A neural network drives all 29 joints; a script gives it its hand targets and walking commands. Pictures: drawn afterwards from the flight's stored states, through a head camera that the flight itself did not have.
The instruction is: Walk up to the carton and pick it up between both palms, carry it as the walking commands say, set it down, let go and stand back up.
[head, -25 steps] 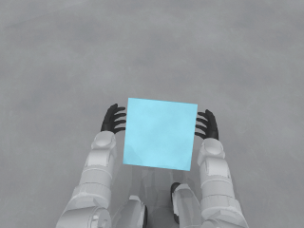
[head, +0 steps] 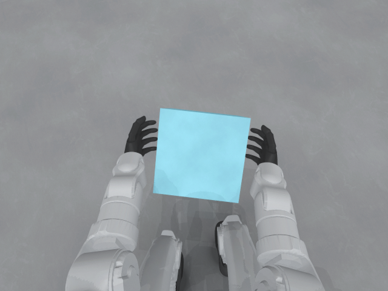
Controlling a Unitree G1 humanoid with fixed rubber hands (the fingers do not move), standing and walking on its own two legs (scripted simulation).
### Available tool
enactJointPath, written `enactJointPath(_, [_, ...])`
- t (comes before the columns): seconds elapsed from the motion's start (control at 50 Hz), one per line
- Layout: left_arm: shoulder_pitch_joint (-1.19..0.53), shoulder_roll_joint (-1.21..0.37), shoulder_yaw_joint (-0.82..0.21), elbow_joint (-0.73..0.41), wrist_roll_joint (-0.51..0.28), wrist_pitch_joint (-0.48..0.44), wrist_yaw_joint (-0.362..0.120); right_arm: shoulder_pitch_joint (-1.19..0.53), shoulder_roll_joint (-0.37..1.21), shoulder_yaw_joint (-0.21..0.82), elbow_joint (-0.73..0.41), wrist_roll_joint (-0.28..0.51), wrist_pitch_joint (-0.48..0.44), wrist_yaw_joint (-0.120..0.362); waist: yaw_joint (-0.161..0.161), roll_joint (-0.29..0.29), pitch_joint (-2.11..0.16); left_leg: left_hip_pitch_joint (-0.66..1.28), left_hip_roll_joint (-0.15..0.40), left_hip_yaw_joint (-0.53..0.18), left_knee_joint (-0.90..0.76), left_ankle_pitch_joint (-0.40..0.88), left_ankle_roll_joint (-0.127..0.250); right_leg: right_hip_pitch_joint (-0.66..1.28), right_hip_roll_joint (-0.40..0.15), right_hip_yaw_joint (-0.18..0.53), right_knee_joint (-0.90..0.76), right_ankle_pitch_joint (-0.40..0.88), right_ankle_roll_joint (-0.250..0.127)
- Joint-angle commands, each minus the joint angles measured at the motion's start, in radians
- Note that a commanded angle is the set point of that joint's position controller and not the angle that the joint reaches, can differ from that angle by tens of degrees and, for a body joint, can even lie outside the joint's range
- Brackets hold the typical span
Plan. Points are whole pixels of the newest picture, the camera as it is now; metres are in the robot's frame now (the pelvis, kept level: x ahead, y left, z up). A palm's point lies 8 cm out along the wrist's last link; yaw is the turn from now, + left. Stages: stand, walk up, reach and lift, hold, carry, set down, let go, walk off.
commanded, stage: set down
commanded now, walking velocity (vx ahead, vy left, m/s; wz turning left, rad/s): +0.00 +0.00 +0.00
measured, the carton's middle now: (200, 149) +0.44 -0.02 -0.17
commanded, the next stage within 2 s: none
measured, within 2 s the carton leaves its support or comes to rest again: neither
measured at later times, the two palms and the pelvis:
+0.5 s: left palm (149, 154) +0.42 +0.11 -0.16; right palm (258, 165) +0.39 -0.17 -0.17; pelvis -0.02 +0.00 -0.09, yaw +1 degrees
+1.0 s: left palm (158, 156) +0.45 +0.10 -0.26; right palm (252, 166) +0.41 -0.17 -0.27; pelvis -0.04 +0.00 -0.16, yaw +2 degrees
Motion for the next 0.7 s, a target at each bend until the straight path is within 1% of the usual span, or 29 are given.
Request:
enactJointPath(0.0, [-0.572,-0.934,-0.580,-0.022,-0.121,-0.046,-0.252,-0.539,0.874,0.591,0.014,0.131,-0.039,0.267,-0.042,0.005,-0.855,-0.038,-0.055,-0.045,-0.167,0.249,-0.023,0.745,0.099,0.012,0.042,0.272,0.014])
enactJointPath(0.08, [-0.612,-0.925,-0.596,-0.038,-0.136,-0.042,-0.236,-0.589,0.867,0.622,-0.007,0.154,-0.032,0.265,-0.029,-0.007,-0.906,-0.085,-0.062,-0.030,-0.119,0.205,-0.023,0.712,0.102,0.000,0.092,0.238,0.017])
enactJointPath(0.18, [-0.673,-0.905,-0.592,-0.049,-0.144,-0.030,-0.228,-0.642,0.887,0.645,-0.003,0.174,-0.010,0.259,-0.011,-0.051,-0.951,-0.158,-0.072,-0.012,-0.057,0.137,-0.012,0.695,0.106,-0.007,0.144,0.184,0.027])
enactJointPath(0.26, [-0.717,-0.895,-0.572,-0.037,-0.144,-0.016,-0.233,-0.681,0.904,0.639,0.012,0.181,0.008,0.250,-0.005,-0.080,-0.962,-0.219,-0.079,-0.001,-0.009,0.095,-0.004,0.679,0.108,-0.007,0.178,0.141,0.036])
enactJointPath(0.32, [-0.743,-0.896,-0.548,-0.014,-0.139,-0.006,-0.240,-0.710,0.906,0.620,0.025,0.179,0.016,0.243,-0.007,-0.087,-0.950,-0.263,-0.083,0.005,0.023,0.070,-0.001,0.649,0.109,-0.008,0.202,0.110,0.040])
enactJointPath(0.42, [-0.785,-0.901,-0.508,0.032,-0.130,0.004,-0.246,-0.764,0.882,0.571,0.041,0.167,0.015,0.235,-0.022,-0.073,-0.922,-0.327,-0.086,0.010,0.069,0.045,-0.003,0.573,0.111,-0.018,0.248,0.082,0.038])
enactJointPath(0.5, [-0.821,-0.900,-0.492,0.055,-0.130,0.003,-0.243,-0.805,0.852,0.540,0.044,0.161,0.008,0.232,-0.038,-0.052,-0.928,-0.360,-0.087,0.011,0.105,0.045,-0.008,0.512,0.113,-0.030,0.290,0.088,0.033])
enactJointPath(0.58, [-0.857,-0.895,-0.494,0.059,-0.138,0.001,-0.233,-0.848,0.829,0.536,0.033,0.170,0.003,0.234,-0.048,-0.038,-0.970,-0.375,-0.089,0.016,0.144,0.058,-0.013,0.465,0.111,-0.040,0.333,0.106,0.032])
enactJointPath(0.68, [-0.900,-0.889,-0.514,0.045,-0.151,0.002,-0.219,-0.894,0.821,0.551,0.015,0.193,0.008,0.241,-0.047,-0.033,-1.041,-0.389,-0.095,0.028,0.191,0.069,-0.015,0.432,0.109,-0.054,0.382,0.124,0.035])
